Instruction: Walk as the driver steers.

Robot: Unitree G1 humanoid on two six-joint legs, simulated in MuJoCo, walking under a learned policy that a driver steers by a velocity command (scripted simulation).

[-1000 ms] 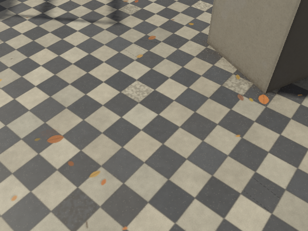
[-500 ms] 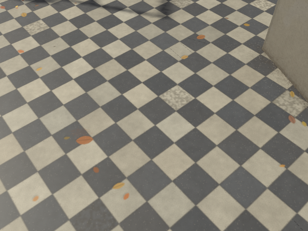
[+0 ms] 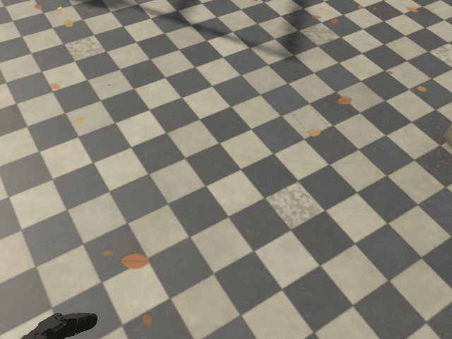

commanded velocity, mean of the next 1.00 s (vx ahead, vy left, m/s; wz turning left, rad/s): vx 0.11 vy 0.00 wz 0.12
